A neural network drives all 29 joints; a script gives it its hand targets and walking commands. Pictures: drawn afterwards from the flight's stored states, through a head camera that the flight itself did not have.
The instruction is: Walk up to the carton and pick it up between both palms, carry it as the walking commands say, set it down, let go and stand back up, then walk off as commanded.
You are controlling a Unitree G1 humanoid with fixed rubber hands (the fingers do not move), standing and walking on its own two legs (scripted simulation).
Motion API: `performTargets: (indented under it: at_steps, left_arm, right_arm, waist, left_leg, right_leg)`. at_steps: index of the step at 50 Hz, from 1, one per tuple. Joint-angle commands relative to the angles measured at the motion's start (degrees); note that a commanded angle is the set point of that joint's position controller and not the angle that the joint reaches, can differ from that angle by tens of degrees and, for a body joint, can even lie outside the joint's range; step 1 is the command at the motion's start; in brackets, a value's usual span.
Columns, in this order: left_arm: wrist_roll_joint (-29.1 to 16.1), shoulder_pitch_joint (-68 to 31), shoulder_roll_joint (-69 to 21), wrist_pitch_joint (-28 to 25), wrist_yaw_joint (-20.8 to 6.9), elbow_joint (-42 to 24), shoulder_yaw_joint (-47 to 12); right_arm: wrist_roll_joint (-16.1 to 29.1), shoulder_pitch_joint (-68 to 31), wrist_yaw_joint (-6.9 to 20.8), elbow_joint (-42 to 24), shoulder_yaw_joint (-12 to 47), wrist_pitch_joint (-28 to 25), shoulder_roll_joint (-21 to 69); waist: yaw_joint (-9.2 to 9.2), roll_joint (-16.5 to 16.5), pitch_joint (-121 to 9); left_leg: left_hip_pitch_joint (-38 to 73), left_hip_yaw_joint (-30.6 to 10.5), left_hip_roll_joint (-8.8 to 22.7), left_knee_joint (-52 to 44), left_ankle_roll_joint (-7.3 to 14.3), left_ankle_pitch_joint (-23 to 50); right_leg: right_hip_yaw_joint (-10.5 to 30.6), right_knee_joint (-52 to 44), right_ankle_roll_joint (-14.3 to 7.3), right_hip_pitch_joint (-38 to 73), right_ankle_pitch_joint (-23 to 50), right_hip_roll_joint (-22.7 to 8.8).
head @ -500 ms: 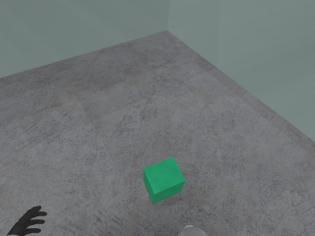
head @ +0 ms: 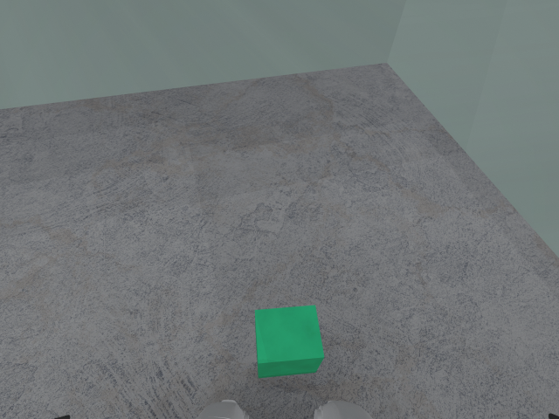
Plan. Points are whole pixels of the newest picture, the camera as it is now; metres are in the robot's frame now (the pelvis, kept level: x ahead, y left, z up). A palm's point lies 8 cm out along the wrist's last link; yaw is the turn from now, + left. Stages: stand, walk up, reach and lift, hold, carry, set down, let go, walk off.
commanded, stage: walk up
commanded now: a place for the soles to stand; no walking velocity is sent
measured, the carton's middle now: (286, 342) +0.41 -0.01 -0.65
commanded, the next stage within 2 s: none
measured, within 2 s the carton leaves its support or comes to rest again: neither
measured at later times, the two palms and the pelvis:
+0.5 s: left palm out of the picture +0.04 +0.25 -0.03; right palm (548, 354) +0.26 -0.41 -0.10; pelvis +0.06 -0.12 +0.00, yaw +11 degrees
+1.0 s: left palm out of the picture +0.04 +0.28 -0.07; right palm (530, 357) +0.25 -0.37 -0.09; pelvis +0.05 -0.08 -0.01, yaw +15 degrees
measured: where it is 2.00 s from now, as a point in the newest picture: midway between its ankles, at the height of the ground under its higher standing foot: outside the picture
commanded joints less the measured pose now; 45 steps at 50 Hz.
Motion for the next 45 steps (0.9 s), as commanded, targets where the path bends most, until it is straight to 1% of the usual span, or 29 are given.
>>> performTargets:
  at_steps: [1, 2, 5, 7, 8, 9, 10, 11, 12, 13, 14, 16, 21, 23, 24, 26, 28, 29, 30, 31, 32, 34, 37, 38, 39, 40, 41, 43, 45]
  left_arm:
    - [-0.54, 3.36, 10.55, -1.13, 0.02, -2.45, 3.72]
    - [-0.95, 5.24, 9.68, -1.51, -0.01, -1.49, 3.61]
    - [-2.42, 3.44, 7.40, -2.50, 0.43, 0.28, 2.74]
    - [-2.46, 6.44, 6.76, -3.93, 1.99, 3.62, 2.25]
    - [-1.67, 6.70, 8.31, -4.99, 3.06, 3.71, 2.34]
    - [-0.64, 5.32, 12.59, -6.05, 3.93, 2.80, 2.79]
    - [-0.89, -0.98, 18.69, -6.50, 4.26, 0.63, 3.82]
    - [-1.57, -3.81, 19.24, -6.89, 4.20, 1.43, 3.87]
    - [-1.68, -4.30, 15.63, -7.42, 4.49, 2.25, 2.70]
    - [-1.44, -4.24, 13.75, -7.92, 4.91, 2.88, 1.72]
    - [-1.20, -2.53, 14.31, -8.24, 5.46, 3.42, 1.78]
    - [-1.49, 2.19, 15.34, -9.10, 6.06, 5.07, 1.77]
    - [-2.39, 4.20, 14.84, -9.18, 7.80, 3.75, 1.28]
    - [-2.24, 1.63, 15.44, -8.75, 7.62, 2.27, 0.99]
    - [-2.26, 2.42, 15.48, -8.66, 7.70, 2.42, 1.21]
    - [-2.23, 1.11, 16.60, -8.45, 7.63, 2.16, 0.51]
    - [-2.80, -2.05, 14.91, -8.16, 7.70, 1.35, -0.47]
    - [-2.70, -0.05, 13.35, -8.07, 7.80, 1.85, -1.45]
    - [-3.32, 1.60, 11.30, -8.25, 7.89, 1.65, -2.03]
    - [-3.90, 2.05, 9.23, -8.09, 8.09, 1.39, -3.00]
    - [-3.84, -0.77, 11.93, -7.63, 8.90, 2.96, -2.31]
    - [-4.25, 1.22, 11.43, -8.34, 8.39, 4.20, -1.97]
    - [-2.88, 8.08, 11.28, -9.35, 8.44, 9.12, -1.42]
    - [-1.88, 8.34, 11.20, -9.71, 8.46, 9.47, -1.13]
    - [-0.53, 6.58, 14.85, -10.31, 8.69, 7.50, -0.44]
    - [-0.57, 0.85, 18.06, -10.47, 8.62, 6.86, 0.24]
    - [-0.77, -2.45, 17.79, -10.44, 8.29, 6.49, 0.30]
    - [-0.86, -4.78, 14.45, -10.72, 8.12, 5.57, -0.83]
    - [-1.01, -7.34, 12.52, -10.34, 7.19, 6.55, -1.74]
  right_arm:
    - [-0.99, 0.62, 0.53, -3.34, -3.73, -0.32, -13.06]
    - [-1.11, -1.89, 1.24, -3.59, -3.34, -0.02, -12.44]
    - [-1.97, -3.19, 2.89, -4.29, -3.31, 1.32, -12.99]
    - [-1.62, -4.39, 3.63, -5.29, -3.10, 2.93, -11.13]
    - [-1.56, -1.69, 3.80, -5.26, -2.08, 3.48, -7.95]
    - [-0.76, -1.24, 3.60, -5.46, -1.17, 3.63, -3.85]
    - [-0.27, -2.14, 2.69, -5.56, -1.91, 3.77, -6.45]
    - [-0.31, -2.96, 2.58, -3.65, -3.12, 3.94, -9.92]
    - [0.28, -1.36, 3.21, -2.79, -2.81, 4.04, -10.22]
    - [0.04, -0.63, 3.60, -1.51, -2.47, 4.18, -8.73]
    - [-0.36, -0.34, 4.05, -2.27, -2.66, 4.33, -8.76]
    - [-0.88, -2.10, 5.05, -3.24, -2.36, 4.75, -8.47]
    - [-1.66, -7.28, 6.65, -5.68, -1.77, 5.87, -6.71]
    - [-1.10, -7.91, 7.34, -6.19, -1.78, 6.19, -6.22]
    - [-1.52, -8.46, 7.57, -6.35, -2.29, 6.44, -6.65]
    - [-0.78, -8.23, 7.96, -6.25, -1.99, 6.73, -5.53]
    - [-1.12, -6.15, 8.06, -5.12, -2.25, 5.94, -5.84]
    - [-1.48, -4.03, 7.75, -3.52, -3.25, 5.62, -7.31]
    - [-2.47, -2.21, 7.34, -4.02, -3.97, 5.33, -10.95]
    - [-2.39, -3.87, 7.19, -5.95, -4.26, 5.31, -13.59]
    - [-0.94, -4.29, 7.24, -4.78, -3.75, 5.60, -12.16]
    - [-0.81, -9.01, 6.88, -5.14, -3.13, 6.46, -9.55]
    - [-0.90, -15.39, 7.06, -5.96, -2.32, 7.16, -8.39]
    - [-0.49, -14.89, 7.27, -5.77, -1.72, 7.25, -5.88]
    - [0.15, -13.57, 7.44, -6.89, -0.95, 7.14, -2.63]
    - [-0.21, -13.50, 6.62, -5.34, -1.58, 7.36, -4.38]
    - [-0.51, -12.91, 6.54, -3.91, -2.85, 7.26, -7.56]
    - [-0.49, -10.30, 6.91, -2.47, -2.62, 6.70, -6.70]
    - [-0.69, -6.89, 6.97, 0.39, -2.11, 5.83, -4.60]
  waist:
    - [-0.86, 11.45, -1.31]
    - [0.15, 14.59, -1.96]
    - [-1.63, 24.30, -2.14]
    - [-0.05, 16.92, -2.93]
    - [0.53, 8.89, -3.35]
    - [1.01, -4.70, -0.69]
    - [-0.09, -8.07, -1.66]
    - [-0.95, -4.50, -0.69]
    - [-2.06, 0.64, -0.45]
    - [-2.40, -1.27, -0.35]
    - [-2.33, -5.59, -1.69]
    - [-0.46, -6.32, -4.39]
    - [0.59, -5.72, -6.21]
    - [-0.12, -10.70, -7.85]
    - [0.38, -7.37, -8.41]
    - [-0.76, -11.13, -9.52]
    - [-3.34, -7.27, -8.48]
    - [-4.34, -2.08, -10.25]
    - [-5.48, 8.71, -13.36]
    - [-5.67, 17.40, -11.68]
    - [-6.43, 14.73, -9.88]
    - [-3.13, 16.11, -6.16]
    - [1.47, 12.48, -3.86]
    - [1.89, 7.58, -3.86]
    - [1.37, -4.03, -3.94]
    - [0.41, -4.10, -2.96]
    - [-1.62, 1.05, -2.10]
    - [-2.92, 0.99, -2.42]
    - [-4.87, -2.49, -5.29]
  left_leg:
    - [-3.36, -17.52, 13.49, -15.70, 9.45, -9.21]
    - [-6.64, -11.79, 10.65, -14.38, 8.00, -7.97]
    - [-11.82, -11.06, 7.10, -11.96, 6.89, -18.91]
    - [-11.81, -10.62, 5.36, -2.82, 6.14, -15.22]
    - [-12.47, -8.44, 2.28, 6.90, 4.66, -14.16]
    - [-15.99, -8.80, -3.96, 19.13, 1.52, -12.32]
    - [-15.76, -11.55, -3.47, 24.33, -0.09, -19.09]
    - [-13.69, -13.49, 0.24, 28.18, -0.45, -18.73]
    - [-14.46, -14.23, 0.58, 27.10, -0.54, -16.11]
    - [-16.63, -12.11, 0.93, 25.82, -0.57, -13.44]
    - [-17.29, -11.16, 1.26, 24.00, -0.57, -13.81]
    - [-17.03, -11.47, 0.53, 23.31, -1.03, -13.46]
    - [-17.28, -8.12, -0.04, 19.85, -0.68, -12.49]
    - [-12.73, -4.55, 0.67, 15.88, -0.54, -11.54]
    - [-11.51, -3.36, 0.46, 15.01, -0.45, -12.41]
    - [-5.07, -2.15, -0.08, 11.05, 0.04, -10.52]
    - [3.00, -0.61, -1.34, 0.01, 1.50, -1.33]
    - [11.46, -3.39, -1.76, -4.00, 2.24, 1.09]
    - [18.52, -16.58, 6.12, -6.61, 6.03, 4.75]
    - [17.53, -28.89, 15.18, -10.76, 13.83, 11.81]
    - [9.22, -29.19, 17.90, -11.71, 17.79, 14.84]
    - [3.62, -21.30, 12.31, -10.09, 13.89, 11.42]
    - [-5.16, -14.14, 5.82, -3.50, 8.66, 3.05]
    - [-7.24, -12.51, 4.52, 2.47, 6.20, -2.10]
    - [-13.56, -11.03, 0.07, 12.20, 2.28, -5.87]
    - [-10.80, -10.65, -0.35, 17.37, 0.93, -16.94]
    - [-7.65, -13.28, 0.96, 22.50, 0.60, -17.87]
    - [-5.97, -9.83, 1.75, 17.33, 0.85, -15.89]
    - [1.81, -4.98, 0.74, 4.82, 0.94, -10.95]
  right_leg:
    - [5.42, -1.56, -0.40, -3.45, 5.07, -4.79]
    - [3.36, -5.61, -0.49, 1.25, 5.29, -3.58]
    - [-1.90, -15.21, -0.07, 8.27, 4.62, -0.12]
    - [-5.78, -25.06, 0.21, 12.29, 8.16, 2.41]
    - [-2.42, -31.20, -0.16, 12.46, 5.18, 0.80]
    - [17.13, -41.12, -2.56, 8.06, -3.48, -11.61]
    - [36.81, -47.31, -10.99, 1.92, -2.28, -24.57]
    - [35.76, -46.02, -14.48, -0.19, -3.62, -25.70]
    - [28.17, -41.76, -12.49, 3.06, 3.17, -22.08]
    - [22.21, -38.08, -10.90, 7.28, 11.01, -18.98]
    - [20.75, -35.89, -11.64, 10.49, 19.42, -19.00]
    - [16.61, -31.63, -12.59, 16.92, 39.45, -18.59]
    - [11.92, -28.65, -12.07, 21.32, 55.02, -18.42]
    - [8.29, -28.82, -12.21, 19.77, 50.91, -17.54]
    - [9.02, -28.02, -12.19, 18.76, 50.55, -17.52]
    - [7.12, -28.52, -12.16, 14.90, 42.68, -17.20]
    - [2.90, -24.44, -9.14, 8.74, 37.39, -14.23]
    - [0.04, -18.40, -7.16, 3.53, 31.70, -11.11]
    - [-3.36, -9.74, -3.51, -4.28, 22.45, -7.68]
    - [-4.22, -4.34, -0.56, -9.87, -5.57, -2.04]
    - [-1.05, -2.09, -0.62, -5.35, -13.94, -3.57]
    - [-1.55, -8.73, -0.95, -1.71, -7.67, -2.96]
    - [-6.09, -25.99, -1.21, 9.51, 8.66, 1.37]
    - [0.58, -34.55, -1.62, 11.76, 6.11, -0.92]
    - [20.22, -42.98, -5.51, 13.15, 2.36, -13.28]
    - [29.75, -46.13, -12.78, 6.50, 1.39, -23.16]
    - [30.50, -44.60, -16.91, 2.06, 2.65, -25.05]
    - [20.55, -38.17, -14.64, 4.36, 14.84, -19.73]
    - [9.90, -33.30, -10.46, 3.76, 18.19, -13.86]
